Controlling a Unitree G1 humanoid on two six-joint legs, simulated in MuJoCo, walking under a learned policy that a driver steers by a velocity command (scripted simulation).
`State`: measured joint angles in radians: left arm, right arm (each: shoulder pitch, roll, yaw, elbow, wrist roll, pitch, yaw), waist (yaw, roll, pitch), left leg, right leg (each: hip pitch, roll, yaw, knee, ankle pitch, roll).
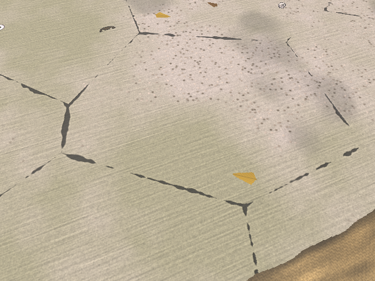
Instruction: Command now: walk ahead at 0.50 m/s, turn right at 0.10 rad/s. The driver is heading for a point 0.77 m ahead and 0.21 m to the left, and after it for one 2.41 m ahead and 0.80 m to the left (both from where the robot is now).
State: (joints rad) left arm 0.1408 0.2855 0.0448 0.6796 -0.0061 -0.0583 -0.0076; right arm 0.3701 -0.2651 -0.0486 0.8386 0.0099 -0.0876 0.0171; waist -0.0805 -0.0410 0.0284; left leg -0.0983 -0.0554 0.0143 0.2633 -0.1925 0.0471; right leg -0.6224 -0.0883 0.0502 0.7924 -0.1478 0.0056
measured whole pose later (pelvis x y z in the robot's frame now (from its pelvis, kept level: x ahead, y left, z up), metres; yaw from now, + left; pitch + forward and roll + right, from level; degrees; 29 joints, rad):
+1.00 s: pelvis +0.52 +0.08 +0.00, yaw +29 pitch +2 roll +0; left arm 0.07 0.31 0.05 0.71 0.01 -0.09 0.00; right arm 0.33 -0.28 -0.07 0.72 0.01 -0.04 0.00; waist -0.06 -0.03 0.05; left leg -0.17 -0.11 -0.09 0.35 -0.19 0.09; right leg -0.65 -0.10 0.09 0.80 -0.11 0.06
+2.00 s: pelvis +0.89 +0.21 -0.01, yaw +20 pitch +2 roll +3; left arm 0.13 0.30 0.06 0.72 -0.02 0.00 -0.04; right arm 0.30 -0.32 -0.10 0.79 0.02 -0.06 0.00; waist -0.07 -0.02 -0.01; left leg -0.07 0.07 0.17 0.35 -0.30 -0.05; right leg -0.48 -0.08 -0.03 0.66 -0.23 -0.02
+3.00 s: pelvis +1.44 +0.29 -0.02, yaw +20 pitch +2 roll +1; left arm 0.03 0.27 0.03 0.63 0.00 -0.12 -0.01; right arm 0.42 -0.29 -0.07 0.79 0.03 -0.03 -0.01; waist -0.10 -0.02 0.01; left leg -0.08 -0.10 -0.22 0.48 -0.41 0.04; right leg -0.43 0.00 0.09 0.45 -0.06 0.01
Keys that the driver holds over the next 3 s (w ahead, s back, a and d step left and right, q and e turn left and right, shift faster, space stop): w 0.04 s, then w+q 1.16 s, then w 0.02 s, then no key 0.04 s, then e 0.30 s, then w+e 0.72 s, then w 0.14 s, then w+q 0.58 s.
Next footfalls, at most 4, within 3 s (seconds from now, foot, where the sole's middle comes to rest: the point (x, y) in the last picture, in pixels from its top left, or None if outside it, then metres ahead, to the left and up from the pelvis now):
0.20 right None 0.28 -0.15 -0.78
0.72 left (136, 274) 0.51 0.15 -0.78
1.18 right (151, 189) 0.85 0.09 -0.78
1.60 left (88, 204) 0.80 0.34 -0.78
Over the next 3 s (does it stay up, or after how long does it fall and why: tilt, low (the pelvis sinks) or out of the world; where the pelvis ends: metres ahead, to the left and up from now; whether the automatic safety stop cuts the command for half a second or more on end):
stays up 1.44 0.29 -0.02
